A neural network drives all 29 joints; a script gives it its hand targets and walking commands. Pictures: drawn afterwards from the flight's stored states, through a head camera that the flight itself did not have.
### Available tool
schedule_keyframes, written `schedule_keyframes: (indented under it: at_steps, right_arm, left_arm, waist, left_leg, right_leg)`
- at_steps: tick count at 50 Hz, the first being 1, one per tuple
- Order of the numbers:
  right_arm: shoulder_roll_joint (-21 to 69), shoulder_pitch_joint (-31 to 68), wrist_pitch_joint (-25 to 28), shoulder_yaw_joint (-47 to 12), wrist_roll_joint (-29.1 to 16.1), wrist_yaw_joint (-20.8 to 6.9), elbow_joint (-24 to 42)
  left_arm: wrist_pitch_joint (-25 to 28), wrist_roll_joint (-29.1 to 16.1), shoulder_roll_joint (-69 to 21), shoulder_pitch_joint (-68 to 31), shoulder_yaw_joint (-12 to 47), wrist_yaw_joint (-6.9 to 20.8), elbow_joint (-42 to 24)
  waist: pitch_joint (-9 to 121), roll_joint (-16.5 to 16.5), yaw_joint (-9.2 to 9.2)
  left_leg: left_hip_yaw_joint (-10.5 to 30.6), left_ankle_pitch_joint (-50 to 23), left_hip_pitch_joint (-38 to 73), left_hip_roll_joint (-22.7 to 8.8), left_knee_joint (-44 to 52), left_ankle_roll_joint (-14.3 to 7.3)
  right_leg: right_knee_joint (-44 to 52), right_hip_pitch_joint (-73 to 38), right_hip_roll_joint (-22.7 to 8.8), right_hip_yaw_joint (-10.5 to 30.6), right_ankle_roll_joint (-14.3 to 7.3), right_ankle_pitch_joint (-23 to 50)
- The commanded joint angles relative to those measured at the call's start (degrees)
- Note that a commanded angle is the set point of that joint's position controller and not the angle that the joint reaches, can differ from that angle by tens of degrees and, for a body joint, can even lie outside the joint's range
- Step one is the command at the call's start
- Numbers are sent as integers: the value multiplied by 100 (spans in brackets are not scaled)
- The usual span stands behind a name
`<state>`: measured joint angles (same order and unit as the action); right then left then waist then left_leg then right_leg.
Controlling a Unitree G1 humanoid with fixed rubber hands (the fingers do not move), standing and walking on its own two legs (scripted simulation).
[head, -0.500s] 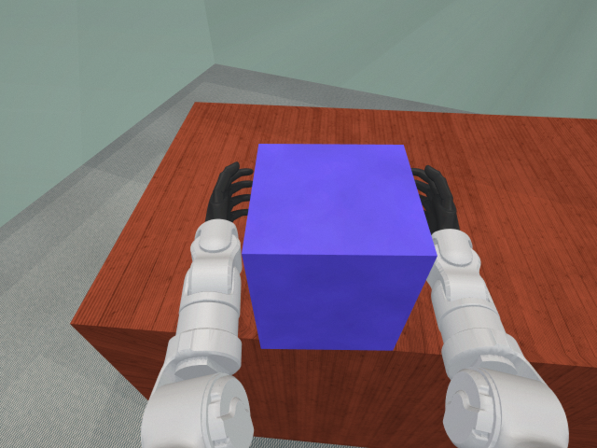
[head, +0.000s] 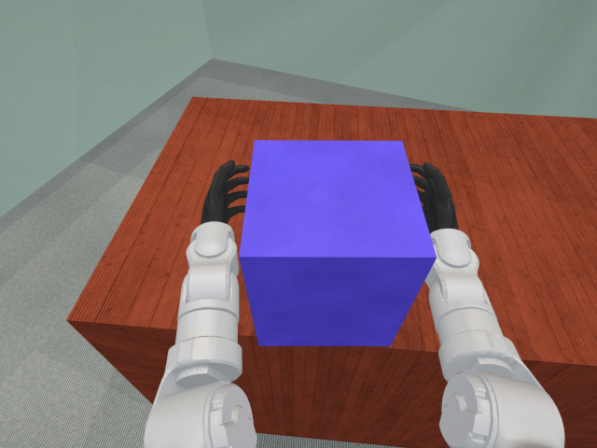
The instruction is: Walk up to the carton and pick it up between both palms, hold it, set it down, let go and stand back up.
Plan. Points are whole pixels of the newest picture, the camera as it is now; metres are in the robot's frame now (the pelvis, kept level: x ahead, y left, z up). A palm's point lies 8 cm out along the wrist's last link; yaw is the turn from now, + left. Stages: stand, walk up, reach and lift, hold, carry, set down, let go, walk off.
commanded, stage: set down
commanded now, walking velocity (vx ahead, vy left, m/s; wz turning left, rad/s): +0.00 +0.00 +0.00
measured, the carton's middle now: (326, 249) +0.40 -0.02 +0.04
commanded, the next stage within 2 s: none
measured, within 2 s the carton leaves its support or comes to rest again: rests again in 0.84 s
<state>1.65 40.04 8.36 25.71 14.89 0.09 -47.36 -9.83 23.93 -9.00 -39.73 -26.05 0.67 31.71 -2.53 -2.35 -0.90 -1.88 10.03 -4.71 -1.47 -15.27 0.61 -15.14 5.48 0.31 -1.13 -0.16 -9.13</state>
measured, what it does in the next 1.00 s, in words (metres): stands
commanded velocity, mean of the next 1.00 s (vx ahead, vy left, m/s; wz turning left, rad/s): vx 0.00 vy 0.00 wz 0.00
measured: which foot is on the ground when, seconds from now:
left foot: down 0.00-1.00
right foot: down 0.00-1.00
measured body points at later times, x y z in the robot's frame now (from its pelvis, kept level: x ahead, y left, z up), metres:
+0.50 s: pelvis +0.01 +0.00 +0.00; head +0.03 +0.02 +0.45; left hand +0.42 +0.14 +0.11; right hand +0.41 -0.17 +0.10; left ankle -0.02 +0.13 -0.75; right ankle -0.01 -0.11 -0.75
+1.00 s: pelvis -0.01 +0.00 -0.01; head +0.04 +0.00 +0.44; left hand +0.44 +0.15 +0.09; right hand +0.44 -0.17 +0.08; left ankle -0.02 +0.13 -0.75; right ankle -0.01 -0.11 -0.75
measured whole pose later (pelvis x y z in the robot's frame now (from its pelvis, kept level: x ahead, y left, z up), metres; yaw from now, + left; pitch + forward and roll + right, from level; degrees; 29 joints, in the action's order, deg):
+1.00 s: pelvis -0.01 +0.00 -0.01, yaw -2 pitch +12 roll -2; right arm -10.9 49.8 10.6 -0.9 -13.3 5.8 -66.9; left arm 4.8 2.0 4.0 -50.5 -9.2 -9.5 62.2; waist 8.7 1.0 2.2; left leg -2.7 13.2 -25.2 -3.8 -26.2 1.2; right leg -20.4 23.9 2.3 -0.3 -0.6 -8.8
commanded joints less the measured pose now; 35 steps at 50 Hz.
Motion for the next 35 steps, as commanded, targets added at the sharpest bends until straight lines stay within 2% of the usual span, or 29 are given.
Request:
schedule_keyframes:
  at_steps: [1,3,5,6,7,9,10,11,13,14,15,16,17,18,21,22,23,24,26,28,29,31,32,33,34,35]
  right_arm:
    - [2377,1968,77,-1322,329,-634,103]
    - [2266,1951,63,-1299,313,-658,80]
    - [2272,1801,-8,-1174,400,-678,-3]
    - [2216,1732,-6,-1234,384,-687,83]
    - [2264,1702,-24,-1177,380,-693,49]
    - [2280,1812,47,-1362,290,-731,98]
    - [2292,1711,55,-1327,291,-715,35]
    - [2288,1788,82,-1437,272,-697,117]
    - [2198,1812,130,-1376,291,-715,22]
    - [2129,1822,168,-1339,214,-705,-67]
    - [2081,1736,178,-1471,216,-701,2]
    - [2150,1614,154,-1472,206,-681,-25]
    - [2074,1514,144,-1471,166,-656,-118]
    - [2095,1609,143,-1501,101,-643,-36]
    - [1934,1493,133,-1481,181,-599,6]
    - [1913,1592,124,-1500,77,-575,10]
    - [1754,1549,98,-1524,40,-562,-93]
    - [1800,1490,73,-1553,54,-569,2]
    - [1664,1559,78,-1572,54,-553,-70]
    - [1322,1511,43,-1457,-99,-515,-95]
    - [936,1435,39,-1413,-101,-466,-122]
    - [258,1482,14,-1267,-400,-345,-55]
    - [-393,1448,74,-1326,-619,-225,-84]
    - [-813,1528,88,-1436,-896,-82,-125]
    - [-1067,1824,106,-1564,-1195,38,-224]
    - [-1159,2024,104,-1667,-1394,138,-431]
  left_arm:
    - [51,-5,-2156,-1626,1243,499,298]
    - [62,2,-2042,-1590,1177,484,311]
    - [18,75,-2067,-1431,1172,472,259]
    - [13,150,-2039,-1392,1095,470,278]
    - [5,129,-2116,-1251,1099,471,240]
    - [20,140,-2196,-1238,1156,439,179]
    - [36,75,-2142,-1275,1241,446,165]
    - [74,54,-2088,-1252,1190,447,212]
    - [109,115,-2185,-1356,1257,389,108]
    - [97,83,-2157,-1321,1261,367,98]
    - [111,57,-2104,-1230,1269,363,124]
    - [124,33,-2060,-1085,1298,369,134]
    - [124,93,-1940,-940,1126,362,180]
    - [126,47,-1986,-980,1197,355,247]
    - [104,145,-1605,-963,875,362,264]
    - [103,78,-1634,-957,909,365,352]
    - [114,87,-1376,-887,736,337,302]
    - [117,64,-1588,-940,913,336,254]
    - [163,69,-1313,-1086,661,342,421]
    - [210,85,-777,-1019,403,229,369]
    - [256,27,-580,-1069,429,142,308]
    - [365,-134,-56,-1105,396,-91,220]
    - [458,-283,435,-1194,408,-273,199]
    - [562,-564,668,-1330,725,-431,231]
    - [655,-807,755,-1649,993,-609,313]
    - [743,-1050,909,-1979,1221,-735,283]
  waist:
    - [1533,-17,-8]
    - [1348,38,50]
    - [1223,40,-29]
    - [1340,19,77]
    - [1356,29,6]
    - [1522,176,103]
    - [1419,104,43]
    - [1521,91,104]
    - [1640,310,142]
    - [1640,299,124]
    - [1654,252,127]
    - [1639,257,100]
    - [1414,185,167]
    - [1397,225,87]
    - [1378,96,229]
    - [1341,37,214]
    - [1250,-38,289]
    - [1329,11,180]
    - [1275,-133,324]
    - [1483,-17,406]
    - [1416,-38,361]
    - [1608,37,308]
    - [1715,5,356]
    - [1875,49,190]
    - [2105,161,261]
    - [2454,297,107]
  left_leg:
    - [-541,-891,298,147,150,-130]
    - [-554,-875,236,133,136,-163]
    - [-539,-910,401,135,111,-145]
    - [-536,-1068,468,117,100,-134]
    - [-561,-1186,506,127,22,-123]
    - [-583,-1535,582,114,-63,-99]
    - [-607,-1442,528,149,-90,-127]
    - [-527,-1440,508,125,-89,-155]
    - [-524,-1693,491,106,-174,-102]
    - [-479,-1823,574,83,-227,-31]
    - [-487,-1999,591,64,-263,-59]
    - [-507,-1906,586,69,-275,-65]
    - [-500,-1831,533,85,-255,-55]
    - [-506,-1673,379,104,-227,-90]
    - [-507,-1531,228,128,-148,-114]
    - [-552,-1468,224,137,-101,-162]
    - [-538,-1444,186,112,-92,-151]
    - [-607,-1482,176,128,-91,-170]
    - [-576,-1457,135,141,-65,-173]
    - [-607,-1275,68,135,-23,-209]
    - [-595,-1344,98,126,-27,-156]
    - [-604,-1483,263,115,-132,-129]
    - [-606,-1581,253,109,-207,-99]
    - [-542,-1530,187,111,-300,-110]
    - [-491,-1687,150,66,-400,0]
    - [-448,-1583,144,105,-522,37]
  right_leg:
    - [-12,-606,92,-567,327,1456]
    - [-11,-479,85,-529,287,1227]
    - [-2,-339,100,-535,277,1168]
    - [-26,-375,124,-541,271,1275]
    - [-40,-358,117,-563,237,1428]
    - [-120,-281,143,-551,241,1654]
    - [-90,-204,142,-564,232,1566]
    - [-102,-231,108,-522,245,1704]
    - [-192,-165,114,-538,231,1691]
    - [-145,-146,128,-538,195,1736]
    - [-170,-163,167,-540,225,1938]
    - [-186,-172,159,-533,229,1989]
    - [-218,-213,147,-486,251,2011]
    - [-238,-355,120,-470,240,1997]
    - [-276,-584,104,-440,292,2154]
    - [-257,-578,93,-446,329,2240]
    - [-218,-631,96,-396,331,2127]
    - [-241,-610,106,-429,305,2191]
    - [-258,-606,94,-380,324,2285]
    - [-273,-694,50,-302,349,2068]
    - [-235,-680,95,-372,353,1880]
    - [-240,-390,168,-331,276,1798]
    - [-220,-334,170,-303,274,1929]
    - [-211,-272,201,-290,280,1919]
    - [-208,-84,247,-266,237,1909]
    - [-206,108,239,-239,198,1754]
